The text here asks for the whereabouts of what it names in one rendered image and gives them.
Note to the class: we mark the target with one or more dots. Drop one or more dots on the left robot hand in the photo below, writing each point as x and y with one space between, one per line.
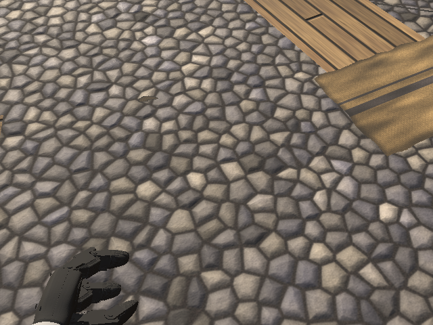
67 293

